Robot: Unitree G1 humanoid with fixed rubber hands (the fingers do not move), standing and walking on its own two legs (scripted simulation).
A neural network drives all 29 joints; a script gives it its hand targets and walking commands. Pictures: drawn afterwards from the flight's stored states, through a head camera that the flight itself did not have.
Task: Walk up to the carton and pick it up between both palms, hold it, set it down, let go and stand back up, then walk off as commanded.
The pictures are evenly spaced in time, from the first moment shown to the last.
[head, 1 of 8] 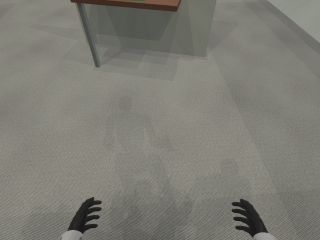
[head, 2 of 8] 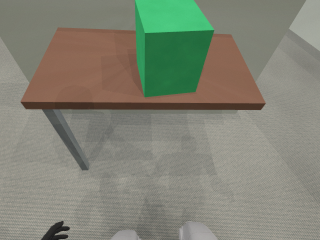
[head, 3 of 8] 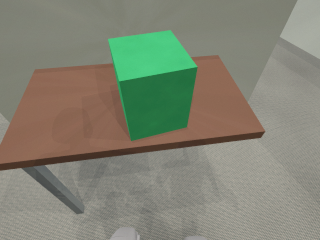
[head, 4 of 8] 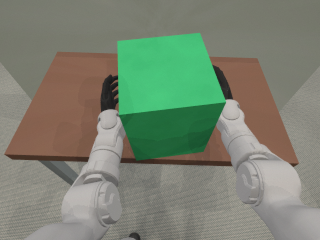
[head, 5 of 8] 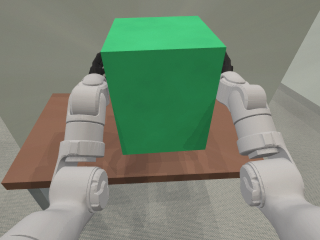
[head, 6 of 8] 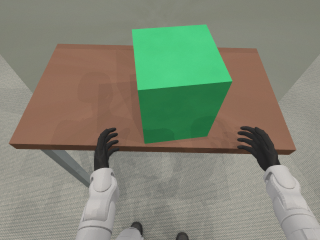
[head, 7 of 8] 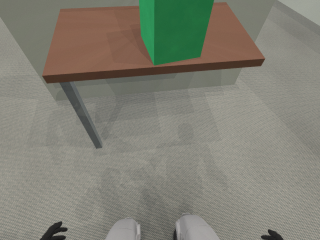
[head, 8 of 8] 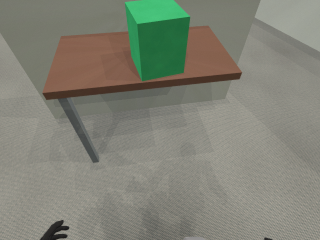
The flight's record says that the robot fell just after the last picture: no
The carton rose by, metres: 0.21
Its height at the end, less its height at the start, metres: +0.00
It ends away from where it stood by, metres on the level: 0.02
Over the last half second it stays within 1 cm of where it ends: yes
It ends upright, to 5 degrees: yes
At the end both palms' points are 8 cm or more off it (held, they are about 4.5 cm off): yes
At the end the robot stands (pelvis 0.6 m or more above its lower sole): yes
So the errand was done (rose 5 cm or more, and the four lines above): yes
